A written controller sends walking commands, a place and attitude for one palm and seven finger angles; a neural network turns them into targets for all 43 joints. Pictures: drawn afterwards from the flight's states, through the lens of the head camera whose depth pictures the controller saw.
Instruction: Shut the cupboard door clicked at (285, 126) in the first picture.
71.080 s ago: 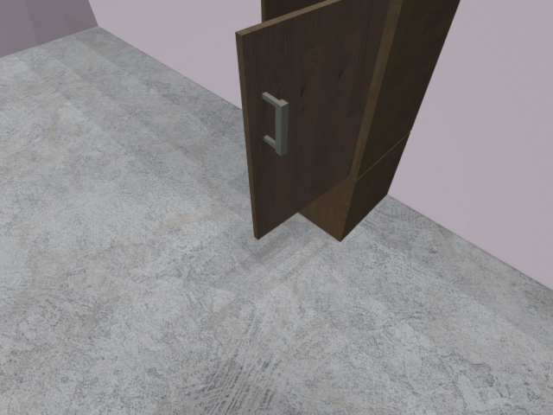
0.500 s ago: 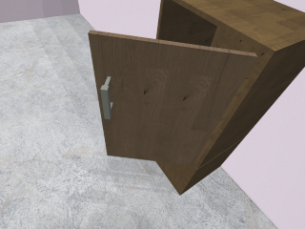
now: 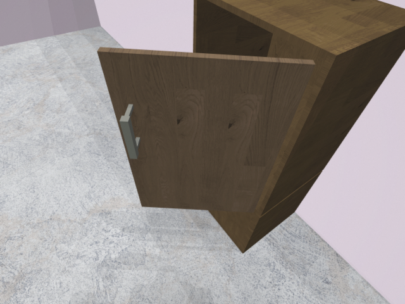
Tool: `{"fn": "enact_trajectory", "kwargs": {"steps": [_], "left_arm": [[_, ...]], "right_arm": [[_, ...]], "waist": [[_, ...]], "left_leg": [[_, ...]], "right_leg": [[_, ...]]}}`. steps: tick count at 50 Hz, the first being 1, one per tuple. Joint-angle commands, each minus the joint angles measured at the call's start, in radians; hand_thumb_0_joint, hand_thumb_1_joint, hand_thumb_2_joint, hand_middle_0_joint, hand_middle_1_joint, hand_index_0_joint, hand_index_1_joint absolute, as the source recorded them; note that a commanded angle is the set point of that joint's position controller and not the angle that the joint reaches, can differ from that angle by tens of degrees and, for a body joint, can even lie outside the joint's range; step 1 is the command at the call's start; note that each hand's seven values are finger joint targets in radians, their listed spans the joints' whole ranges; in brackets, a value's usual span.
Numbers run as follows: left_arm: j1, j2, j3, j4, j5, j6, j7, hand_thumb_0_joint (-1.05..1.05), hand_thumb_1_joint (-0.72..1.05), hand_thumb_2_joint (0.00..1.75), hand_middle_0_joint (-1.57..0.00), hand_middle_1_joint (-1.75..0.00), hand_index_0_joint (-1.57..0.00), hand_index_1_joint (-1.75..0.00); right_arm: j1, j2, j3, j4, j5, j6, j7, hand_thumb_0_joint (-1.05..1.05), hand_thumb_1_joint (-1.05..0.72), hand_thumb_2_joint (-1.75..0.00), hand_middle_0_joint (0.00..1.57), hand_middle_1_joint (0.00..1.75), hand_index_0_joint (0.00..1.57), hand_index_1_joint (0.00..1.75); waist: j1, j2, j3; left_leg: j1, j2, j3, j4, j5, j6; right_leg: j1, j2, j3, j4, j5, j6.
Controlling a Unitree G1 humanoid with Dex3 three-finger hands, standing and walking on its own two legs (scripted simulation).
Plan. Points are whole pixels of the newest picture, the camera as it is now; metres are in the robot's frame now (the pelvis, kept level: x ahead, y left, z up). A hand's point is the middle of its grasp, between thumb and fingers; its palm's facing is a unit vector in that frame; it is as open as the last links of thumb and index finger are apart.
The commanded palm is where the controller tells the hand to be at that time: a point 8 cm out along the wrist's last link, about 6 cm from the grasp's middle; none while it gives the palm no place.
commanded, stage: come to a stop and stand still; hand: left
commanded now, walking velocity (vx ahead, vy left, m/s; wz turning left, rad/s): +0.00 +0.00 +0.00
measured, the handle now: (132, 132) +0.46 +0.20 +0.07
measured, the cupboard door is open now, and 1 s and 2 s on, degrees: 52 52 52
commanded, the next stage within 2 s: look again from close up in 1.34 s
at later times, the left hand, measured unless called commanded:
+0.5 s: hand out of the picture -0.02 +0.18 -0.18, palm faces +0.03 -0.98 -0.18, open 7.4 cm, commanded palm none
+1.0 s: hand out of the picture -0.04 +0.20 -0.18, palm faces +0.01 -0.99 -0.16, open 7.4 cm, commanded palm none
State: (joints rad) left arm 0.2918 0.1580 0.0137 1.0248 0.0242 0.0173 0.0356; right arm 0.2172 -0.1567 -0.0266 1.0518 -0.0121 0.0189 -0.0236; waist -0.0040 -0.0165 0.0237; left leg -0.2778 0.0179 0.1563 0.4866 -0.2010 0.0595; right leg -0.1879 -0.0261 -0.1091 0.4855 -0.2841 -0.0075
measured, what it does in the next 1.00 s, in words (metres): stands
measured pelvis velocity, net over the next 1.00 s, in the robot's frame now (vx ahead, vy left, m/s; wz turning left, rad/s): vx -0.03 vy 0.03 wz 0.00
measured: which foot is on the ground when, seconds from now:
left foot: down 0.00-1.00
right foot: down 0.00-1.00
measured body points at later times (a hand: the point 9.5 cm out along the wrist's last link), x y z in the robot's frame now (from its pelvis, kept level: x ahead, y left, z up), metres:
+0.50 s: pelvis -0.01 +0.01 -0.01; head +0.00 +0.02 +0.44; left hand -0.02 +0.23 -0.17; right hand +0.00 -0.21 -0.16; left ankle +0.04 +0.08 -0.74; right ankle -0.01 -0.11 -0.74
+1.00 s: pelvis -0.03 +0.03 +0.00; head -0.02 +0.05 +0.45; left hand -0.04 +0.25 -0.17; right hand +0.00 -0.20 -0.15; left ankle +0.04 +0.08 -0.74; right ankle -0.01 -0.11 -0.74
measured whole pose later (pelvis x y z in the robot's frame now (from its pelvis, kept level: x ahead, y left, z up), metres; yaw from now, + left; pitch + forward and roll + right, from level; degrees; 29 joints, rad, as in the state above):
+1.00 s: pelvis -0.03 +0.03 +0.00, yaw +0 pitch -1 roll -1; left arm 0.37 0.14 0.00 1.01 0.03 0.01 0.04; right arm 0.26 -0.16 -0.03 1.05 -0.01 0.01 0.00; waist -0.01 -0.01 0.02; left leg -0.31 -0.01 0.18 0.48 -0.16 0.11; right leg -0.23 -0.06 -0.09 0.49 -0.24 0.03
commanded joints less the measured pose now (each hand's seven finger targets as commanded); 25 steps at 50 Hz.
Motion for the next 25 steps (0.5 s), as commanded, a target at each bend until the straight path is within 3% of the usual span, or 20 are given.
{"fn": "enact_trajectory", "kwargs": {"steps": [1, 5, 10, 11, 12, 13, 14, 15, 16, 19, 23, 25], "left_arm": [[0.078, 0.062, 0.002, -0.017, -0.004, -0.024, -0.001, 0.00, 0.90, 0.90, -0.20, -0.30, -0.20, -0.30], [0.091, 0.063, -0.002, 0.006, -0.009, -0.028, -0.002, 0.00, 0.90, 0.90, -0.20, -0.30, -0.20, -0.30], [0.114, 0.054, -0.006, 0.029, -0.011, -0.033, 0.000, 0.00, 0.90, 0.90, -0.20, -0.30, -0.20, -0.30], [0.080, 0.215, -0.015, -0.045, 0.010, -0.050, 0.011, 0.00, 0.90, 0.90, -0.20, -0.30, -0.20, -0.30], [0.102, 0.121, -0.006, -0.046, 0.000, -0.035, 0.014, 0.00, 0.90, 0.90, -0.20, -0.30, -0.20, -0.30], [0.109, 0.082, -0.008, -0.032, 0.003, -0.032, 0.016, 0.00, 0.90, 0.90, -0.20, -0.30, -0.20, -0.30], [0.112, 0.082, -0.009, -0.038, 0.001, -0.032, 0.015, 0.00, 0.90, 0.90, -0.20, -0.30, -0.20, -0.30], [0.118, 0.077, -0.004, -0.046, 0.001, -0.029, 0.013, 0.00, 0.90, 0.90, -0.20, -0.30, -0.20, -0.30], [0.125, 0.078, -0.006, -0.051, 0.001, -0.031, 0.013, 0.00, 0.90, 0.90, -0.20, -0.30, -0.20, -0.30], [0.109, 0.069, 0.006, -0.061, 0.004, -0.025, 0.014, 0.00, 0.90, 0.90, -0.20, -0.30, -0.20, -0.30], [0.121, 0.062, 0.008, -0.062, 0.004, -0.029, 0.017, 0.00, 0.90, 0.90, -0.20, -0.30, -0.20, -0.30], [0.134, 0.061, 0.009, -0.059, 0.004, -0.030, 0.017, 0.00, 0.90, 0.90, -0.20, -0.30, -0.20, -0.30]], "right_arm": [[0.070, -0.050, 0.003, -0.012, -0.005, -0.017, 0.004, 0.00, -0.90, -0.90, 0.20, 0.30, 0.20, 0.30], [0.090, -0.055, 0.011, 0.011, -0.005, -0.022, 0.005, 0.00, -0.90, -0.90, 0.20, 0.30, 0.20, 0.30], [0.127, -0.050, 0.016, 0.036, -0.002, -0.027, 0.002, 0.00, -0.90, -0.90, 0.20, 0.30, 0.20, 0.30], [0.083, -0.141, -0.008, -0.088, -0.018, -0.048, 0.007, 0.00, -0.90, -0.90, 0.20, 0.30, 0.20, 0.30], [0.071, -0.108, -0.016, -0.067, -0.009, -0.063, 0.000, 0.00, -0.90, -0.90, 0.20, 0.30, 0.20, 0.30], [0.080, -0.095, -0.017, -0.053, -0.008, -0.058, -0.004, 0.00, -0.90, -0.90, 0.20, 0.30, 0.20, 0.30], [0.099, -0.091, -0.018, -0.060, -0.008, -0.051, -0.007, 0.00, -0.90, -0.90, 0.20, 0.30, 0.20, 0.30], [0.104, -0.088, -0.023, -0.065, -0.008, -0.043, -0.008, 0.00, -0.90, -0.90, 0.20, 0.30, 0.20, 0.30], [0.104, -0.081, -0.015, -0.073, -0.013, -0.038, -0.005, 0.00, -0.90, -0.90, 0.20, 0.30, 0.20, 0.30], [0.121, -0.069, -0.025, -0.074, -0.013, -0.028, -0.004, 0.00, -0.90, -0.90, 0.20, 0.30, 0.20, 0.30], [0.127, -0.069, -0.023, -0.071, -0.011, -0.033, 0.001, 0.00, -0.90, -0.90, 0.20, 0.30, 0.20, 0.30], [0.126, -0.084, -0.024, -0.071, -0.007, -0.040, -0.001, 0.00, -0.90, -0.90, 0.20, 0.30, 0.20, 0.30]], "waist": [[0.006, -0.009, 0.072], [0.007, 0.017, 0.070], [0.008, 0.004, 0.058], [-0.020, 0.069, 0.147], [0.008, 0.060, 0.020], [0.001, 0.068, -0.027], [-0.002, 0.071, -0.053], [-0.003, 0.071, -0.057], [0.004, 0.022, -0.048], [-0.016, 0.003, 0.025], [-0.010, 0.015, 0.042], [-0.002, 0.024, 0.016]], "left_leg": [[0.021, 0.096, -0.160, -0.160, -0.100, -0.021], [0.025, 0.096, -0.162, -0.184, -0.101, -0.026], [0.039, 0.098, -0.160, -0.192, -0.079, -0.026], [0.018, 0.035, -0.203, -0.147, 0.154, -0.020], [0.028, 0.115, -0.217, -0.092, 0.054, -0.020], [0.020, 0.114, -0.224, -0.089, 0.003, -0.015], [0.022, 0.108, -0.224, -0.086, -0.035, -0.013], [0.004, 0.105, -0.219, -0.079, -0.085, -0.012], [-0.016, 0.098, -0.213, -0.063, -0.103, -0.007], [-0.049, 0.082, -0.188, -0.025, -0.124, -0.013], [-0.045, 0.100, -0.201, -0.065, -0.094, -0.004], [-0.018, 0.118, -0.215, -0.086, -0.039, 0.006]], "right_leg": [[-0.086, -0.099, 0.131, -0.188, -0.059, -0.030], [-0.068, -0.099, 0.127, -0.195, -0.044, -0.030], [-0.042, -0.098, 0.117, -0.193, -0.005, -0.029], [-0.097, -0.069, 0.095, -0.102, 0.126, -0.050], [-0.073, -0.092, 0.098, -0.066, 0.009, -0.045], [-0.055, -0.092, 0.101, -0.067, 0.027, -0.056], [-0.045, -0.093, 0.094, -0.060, 0.032, -0.060], [-0.059, -0.091, 0.092, -0.058, 0.002, -0.061], [-0.053, -0.095, 0.108, -0.075, -0.021, -0.061], [-0.152, -0.106, 0.124, -0.077, -0.089, -0.071], [-0.152, -0.080, 0.103, -0.038, -0.024, -0.055], [-0.126, -0.069, 0.084, -0.014, 0.033, -0.044]]}}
